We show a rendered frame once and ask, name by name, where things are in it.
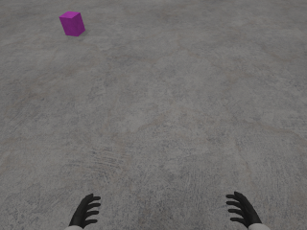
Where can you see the robot left hand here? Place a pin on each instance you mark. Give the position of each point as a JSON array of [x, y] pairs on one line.
[[80, 215]]

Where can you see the robot right hand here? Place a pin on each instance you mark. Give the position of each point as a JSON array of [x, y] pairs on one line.
[[247, 212]]

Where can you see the carton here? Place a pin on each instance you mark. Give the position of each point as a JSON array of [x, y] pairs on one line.
[[72, 23]]

